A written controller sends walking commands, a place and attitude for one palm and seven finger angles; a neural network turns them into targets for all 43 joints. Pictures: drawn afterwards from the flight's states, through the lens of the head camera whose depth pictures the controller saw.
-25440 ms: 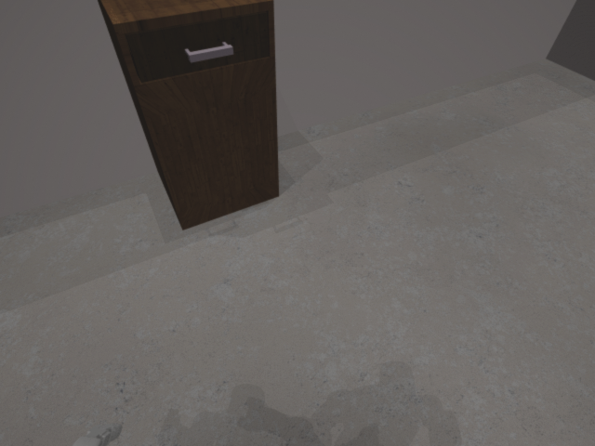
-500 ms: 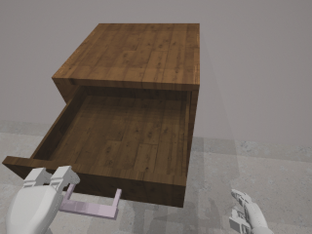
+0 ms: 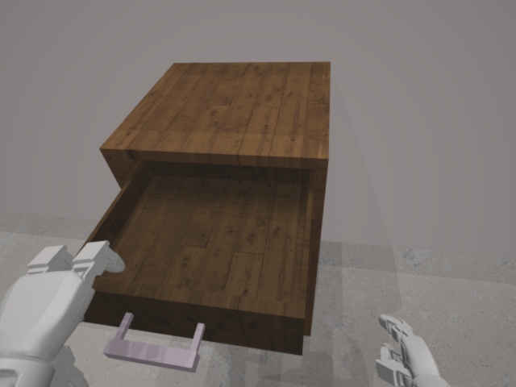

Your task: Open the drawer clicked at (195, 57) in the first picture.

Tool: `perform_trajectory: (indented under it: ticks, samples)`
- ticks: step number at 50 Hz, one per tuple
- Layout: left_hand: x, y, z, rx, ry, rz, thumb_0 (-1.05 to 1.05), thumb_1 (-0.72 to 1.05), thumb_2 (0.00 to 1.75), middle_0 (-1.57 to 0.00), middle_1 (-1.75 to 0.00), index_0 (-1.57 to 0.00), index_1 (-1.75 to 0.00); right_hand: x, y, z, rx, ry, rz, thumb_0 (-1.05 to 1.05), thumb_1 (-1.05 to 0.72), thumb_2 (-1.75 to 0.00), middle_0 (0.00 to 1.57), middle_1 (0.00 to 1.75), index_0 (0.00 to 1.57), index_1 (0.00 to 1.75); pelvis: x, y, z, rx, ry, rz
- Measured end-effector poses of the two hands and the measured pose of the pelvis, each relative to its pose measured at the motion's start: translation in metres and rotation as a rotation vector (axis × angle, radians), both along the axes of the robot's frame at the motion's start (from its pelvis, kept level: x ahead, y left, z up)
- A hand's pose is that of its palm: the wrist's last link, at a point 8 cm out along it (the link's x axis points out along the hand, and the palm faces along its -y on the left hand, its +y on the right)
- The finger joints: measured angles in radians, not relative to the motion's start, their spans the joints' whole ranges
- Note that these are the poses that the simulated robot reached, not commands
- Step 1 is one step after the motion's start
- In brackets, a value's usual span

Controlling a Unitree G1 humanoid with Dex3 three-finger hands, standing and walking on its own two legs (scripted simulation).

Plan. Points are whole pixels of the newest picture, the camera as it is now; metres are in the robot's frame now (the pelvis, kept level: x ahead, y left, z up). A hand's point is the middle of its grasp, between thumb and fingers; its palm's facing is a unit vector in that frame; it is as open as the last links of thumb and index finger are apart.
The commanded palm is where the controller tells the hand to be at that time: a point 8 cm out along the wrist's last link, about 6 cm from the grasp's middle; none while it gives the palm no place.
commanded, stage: lift the hand off the handle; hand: left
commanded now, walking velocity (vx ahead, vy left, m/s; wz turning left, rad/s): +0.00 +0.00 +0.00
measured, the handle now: (157, 339) +0.18 +0.19 +0.00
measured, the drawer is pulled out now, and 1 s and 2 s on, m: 0.30 0.30 0.30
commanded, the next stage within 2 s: draw the hand back to the body in 0.26 s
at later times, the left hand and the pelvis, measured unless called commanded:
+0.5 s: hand (66, 324) +0.14 +0.24 +0.14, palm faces +0.08 -0.13 -0.99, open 13.8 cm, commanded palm +0.11 +0.25 +0.20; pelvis -0.01 +0.01 +0.01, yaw +1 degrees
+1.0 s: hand (55, 315) +0.15 +0.26 +0.15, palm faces +0.11 -0.23 -0.97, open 13.8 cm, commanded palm +0.12 +0.27 +0.20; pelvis -0.01 +0.01 +0.01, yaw +1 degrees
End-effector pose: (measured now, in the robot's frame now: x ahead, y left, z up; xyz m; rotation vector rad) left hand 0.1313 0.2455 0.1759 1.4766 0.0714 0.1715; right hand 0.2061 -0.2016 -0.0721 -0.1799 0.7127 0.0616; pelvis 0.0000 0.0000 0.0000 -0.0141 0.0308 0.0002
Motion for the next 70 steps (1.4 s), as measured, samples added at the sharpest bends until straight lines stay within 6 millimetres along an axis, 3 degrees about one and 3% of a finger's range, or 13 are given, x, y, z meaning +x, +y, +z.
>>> perform_trajectory:
  ticks: [12, 18, 22, 28, 36, 42, 49, 53, 57, 63, 70]
  samples:
    - [-0.013, -0.001, 0.032, 0.004, -0.054, -0.060, 0.00, -0.49, 0.30, -0.32, -1.20, -0.32, -1.20, 0.013, -0.001, 0.017, -0.043, -0.044, 0.009, 0.01, -0.90, -0.90, 0.19, 0.30, 0.20, 0.30, -0.001, 0.004, 0.006, -0.009, -0.032, 0.015]
    - [-0.014, 0.009, 0.023, -0.030, -0.012, -0.020, 0.00, -0.49, 0.30, -0.32, -1.20, -0.32, -1.20, 0.013, 0.010, 0.019, -0.020, -0.039, 0.028, 0.01, -0.90, -0.90, 0.19, 0.30, 0.20, 0.30, -0.006, 0.007, 0.007, -0.008, -0.036, 0.019]
    - [-0.015, 0.005, 0.018, -0.057, -0.002, -0.039, 0.00, -0.49, 0.30, -0.32, -1.20, -0.32, -1.20, 0.009, 0.018, 0.019, -0.017, -0.041, 0.046, 0.01, -0.90, -0.90, 0.20, 0.30, 0.20, 0.30, -0.008, 0.010, 0.008, -0.010, -0.033, 0.018]
    - [-0.015, 0.004, 0.023, -0.010, -0.031, -0.083, 0.00, -0.49, 0.30, -0.32, -1.20, -0.32, -1.20, 0.001, 0.025, 0.015, -0.013, -0.017, 0.054, 0.01, -0.90, -0.90, 0.20, 0.30, 0.20, 0.30, -0.009, 0.012, 0.008, -0.012, -0.038, 0.014]
    - [-0.015, 0.023, 0.021, -0.023, -0.005, -0.018, 0.00, -0.49, 0.30, -0.32, -1.20, -0.32, -1.20, -0.007, 0.022, 0.011, -0.005, 0.004, 0.028, 0.01, -0.90, -0.90, 0.20, 0.30, 0.20, 0.30, -0.012, 0.013, 0.008, -0.012, -0.043, 0.013]
    - [-0.014, 0.017, 0.014, -0.037, 0.021, -0.058, 0.00, -0.49, 0.30, -0.32, -1.20, -0.32, -1.20, -0.009, 0.014, 0.012, -0.038, -0.002, 0.020, 0.01, -0.90, -0.90, 0.20, 0.30, 0.20, 0.30, -0.011, 0.014, 0.008, -0.013, -0.034, 0.014]
    - [-0.011, 0.019, 0.022, 0.019, -0.014, -0.083, 0.00, -0.49, 0.30, -0.32, -1.20, -0.32, -1.20, -0.006, 0.010, 0.011, -0.041, 0.005, 0.006, 0.01, -0.90, -0.90, 0.20, 0.30, 0.20, 0.30, -0.010, 0.013, 0.007, -0.013, -0.034, 0.014]
    - [-0.006, 0.033, 0.009, -0.611, -0.188, 0.021, 0.00, -0.47, 0.31, -0.32, -1.19, -0.32, -1.19, -0.009, 0.011, 0.013, -0.012, -0.062, -0.055, 0.01, -0.90, -0.90, 0.20, 0.30, 0.20, 0.30, -0.010, 0.010, 0.008, -0.005, -0.067, 0.027]
    - [-0.002, 0.030, -0.003, -0.919, -0.336, 0.076, -0.01, -0.41, 0.34, -0.31, -1.15, -0.31, -1.15, -0.017, 0.009, 0.014, -0.033, -0.080, -0.070, 0.01, -0.90, -0.90, 0.20, 0.30, 0.20, 0.30, -0.001, 0.003, 0.010, 0.003, -0.074, 0.034]
    - [0.007, 0.014, 0.012, -1.009, -0.445, -0.012, -0.01, -0.25, 0.41, -0.30, -1.04, -0.30, -1.04, -0.019, 0.000, 0.015, -0.057, -0.093, -0.049, 0.01, -0.90, -0.90, 0.20, 0.30, 0.20, 0.30, 0.011, -0.004, 0.012, 0.003, -0.086, 0.045]
    - [0.016, 0.021, 0.018, -0.952, -0.426, 0.021, 0.00, -0.02, 0.50, -0.28, -0.90, -0.28, -0.90, -0.008, -0.014, 0.011, -0.040, -0.083, -0.077, 0.01, -0.90, -0.90, 0.20, 0.30, 0.20, 0.30, 0.013, -0.012, 0.013, 0.007, -0.078, 0.039]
